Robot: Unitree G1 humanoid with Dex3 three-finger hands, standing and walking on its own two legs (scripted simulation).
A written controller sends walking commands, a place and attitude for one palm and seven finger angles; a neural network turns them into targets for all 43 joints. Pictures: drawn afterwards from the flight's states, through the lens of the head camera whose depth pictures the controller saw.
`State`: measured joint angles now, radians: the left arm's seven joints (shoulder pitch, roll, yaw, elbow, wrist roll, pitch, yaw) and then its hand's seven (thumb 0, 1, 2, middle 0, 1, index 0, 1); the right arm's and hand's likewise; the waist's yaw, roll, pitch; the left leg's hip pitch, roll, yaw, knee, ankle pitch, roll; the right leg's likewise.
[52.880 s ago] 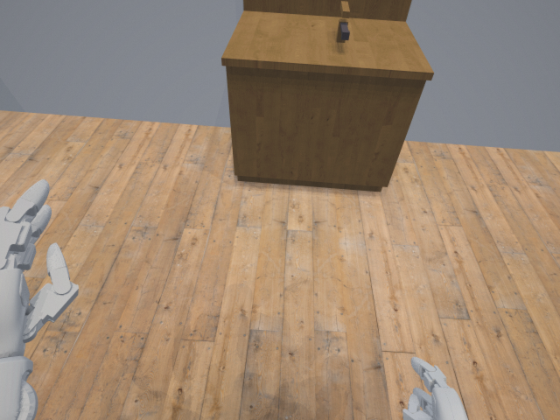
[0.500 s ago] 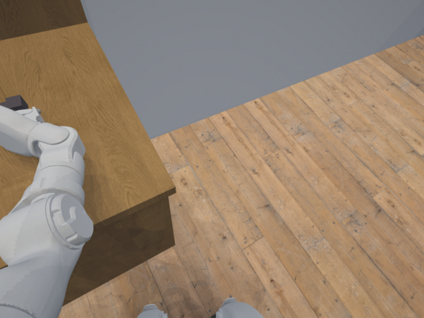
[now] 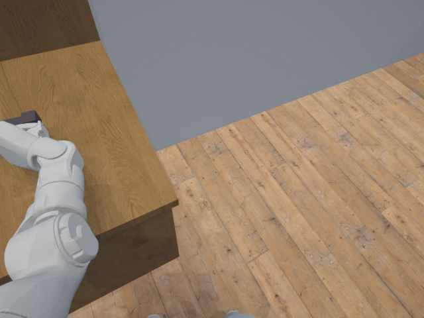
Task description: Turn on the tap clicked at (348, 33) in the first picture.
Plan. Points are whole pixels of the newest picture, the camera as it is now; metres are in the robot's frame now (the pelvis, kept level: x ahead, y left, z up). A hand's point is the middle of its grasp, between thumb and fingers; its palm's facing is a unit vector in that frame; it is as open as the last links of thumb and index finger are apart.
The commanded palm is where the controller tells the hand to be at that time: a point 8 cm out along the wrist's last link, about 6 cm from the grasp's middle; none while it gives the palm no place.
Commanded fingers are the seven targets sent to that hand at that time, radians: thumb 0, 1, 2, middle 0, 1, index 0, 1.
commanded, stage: lift the hand up off the lever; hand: left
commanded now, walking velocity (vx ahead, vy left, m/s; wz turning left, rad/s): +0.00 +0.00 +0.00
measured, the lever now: (31, 121) +0.51 +0.31 +0.05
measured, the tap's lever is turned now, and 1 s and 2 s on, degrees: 86 75 53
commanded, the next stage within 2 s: draw the hand back beside the body in 1.06 s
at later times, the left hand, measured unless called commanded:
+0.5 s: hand (37, 126) +0.48 +0.28 +0.07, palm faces +0.87 -0.49 -0.10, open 7.9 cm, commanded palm +0.42 +0.29 +0.12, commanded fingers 0.00 0.90 0.90 -0.15 -0.15 -0.15 -0.15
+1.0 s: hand (34, 132) +0.46 +0.28 +0.07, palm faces +0.87 -0.47 -0.11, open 7.8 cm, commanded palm +0.41 +0.29 +0.13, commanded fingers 0.00 0.90 0.90 -0.15 -0.15 -0.15 -0.15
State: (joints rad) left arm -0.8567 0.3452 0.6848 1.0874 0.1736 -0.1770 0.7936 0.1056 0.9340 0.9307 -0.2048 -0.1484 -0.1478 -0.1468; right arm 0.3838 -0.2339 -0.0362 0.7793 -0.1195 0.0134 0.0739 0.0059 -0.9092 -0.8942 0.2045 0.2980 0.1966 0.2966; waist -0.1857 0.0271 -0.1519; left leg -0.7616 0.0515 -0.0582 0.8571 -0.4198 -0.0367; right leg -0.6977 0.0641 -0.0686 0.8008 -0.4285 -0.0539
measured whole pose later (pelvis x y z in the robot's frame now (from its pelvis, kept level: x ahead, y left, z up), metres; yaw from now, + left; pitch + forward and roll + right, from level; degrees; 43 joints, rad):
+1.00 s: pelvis -0.01 +0.00 +0.01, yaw +0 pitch +15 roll -1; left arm -0.81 0.28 0.71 0.94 0.15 -0.04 0.77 0.06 0.93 0.92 -0.28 -0.20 -0.15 -0.15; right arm 0.36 -0.23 -0.05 0.82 -0.12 -0.07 0.06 0.01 -0.91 -0.89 0.20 0.30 0.20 0.30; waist -0.16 0.02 -0.13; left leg -0.69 0.05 -0.05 0.82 -0.40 -0.04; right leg -0.63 0.06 -0.06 0.78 -0.41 -0.06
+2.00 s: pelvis -0.01 +0.01 +0.05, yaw +0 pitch -3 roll +0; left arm 0.06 0.29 0.24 0.00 -0.07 -0.06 0.11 0.02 0.90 0.90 -0.19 -0.25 -0.19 -0.25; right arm 0.16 -0.23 0.01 0.64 0.01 -0.05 -0.06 0.01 -0.91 -0.89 0.21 0.30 0.20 0.30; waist 0.06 0.06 0.03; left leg -0.10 0.01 0.00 0.38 -0.22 -0.01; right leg -0.07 0.02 -0.01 0.38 -0.25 -0.03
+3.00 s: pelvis -0.03 +0.03 +0.05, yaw -1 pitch +0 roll -1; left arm 0.46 0.33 0.29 -0.37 -0.04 -0.12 0.10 0.01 0.89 0.90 -0.21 -0.30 -0.20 -0.30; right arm 0.16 -0.24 -0.02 0.59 0.00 -0.01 -0.08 0.02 -0.91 -0.89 0.21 0.30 0.20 0.30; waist 0.01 0.09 -0.01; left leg -0.20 0.01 0.01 0.40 -0.20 0.01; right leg -0.17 0.02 0.00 0.37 -0.20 -0.01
